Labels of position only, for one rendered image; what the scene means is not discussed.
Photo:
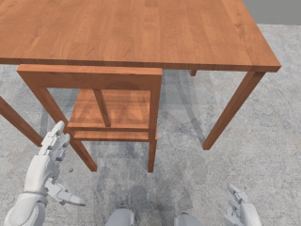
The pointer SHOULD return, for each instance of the robot left forearm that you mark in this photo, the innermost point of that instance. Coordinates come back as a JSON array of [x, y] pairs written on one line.
[[27, 211]]

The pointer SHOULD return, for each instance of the left robot thigh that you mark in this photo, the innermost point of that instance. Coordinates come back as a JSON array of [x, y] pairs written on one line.
[[121, 217]]

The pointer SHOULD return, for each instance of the chair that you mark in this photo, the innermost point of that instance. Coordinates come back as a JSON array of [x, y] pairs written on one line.
[[118, 104]]

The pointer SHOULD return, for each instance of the right robot thigh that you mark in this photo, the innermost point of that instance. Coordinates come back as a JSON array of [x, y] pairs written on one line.
[[186, 220]]

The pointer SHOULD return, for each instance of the robot left hand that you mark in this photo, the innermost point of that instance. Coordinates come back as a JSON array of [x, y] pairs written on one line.
[[45, 163]]

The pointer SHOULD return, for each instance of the robot right hand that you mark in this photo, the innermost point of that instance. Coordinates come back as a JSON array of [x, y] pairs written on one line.
[[246, 213]]

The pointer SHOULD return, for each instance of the robot thigh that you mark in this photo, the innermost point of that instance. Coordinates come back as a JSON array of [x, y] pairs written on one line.
[[121, 217], [186, 220]]

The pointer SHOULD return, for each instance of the table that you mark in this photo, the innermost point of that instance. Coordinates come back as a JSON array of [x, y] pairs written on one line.
[[196, 35]]

